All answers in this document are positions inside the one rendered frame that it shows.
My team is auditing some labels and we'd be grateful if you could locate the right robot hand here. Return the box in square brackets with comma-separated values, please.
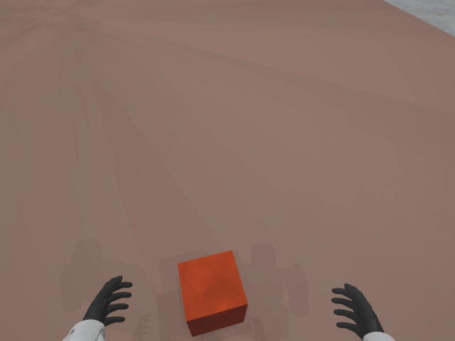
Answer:
[331, 283, 385, 341]

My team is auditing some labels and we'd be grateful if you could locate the carton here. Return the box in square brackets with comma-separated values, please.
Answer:
[178, 250, 248, 337]

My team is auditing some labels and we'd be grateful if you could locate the left robot hand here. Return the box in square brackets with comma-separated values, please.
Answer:
[83, 276, 132, 327]

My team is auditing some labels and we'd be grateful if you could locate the robot left forearm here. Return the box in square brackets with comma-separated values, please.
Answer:
[63, 320, 105, 341]

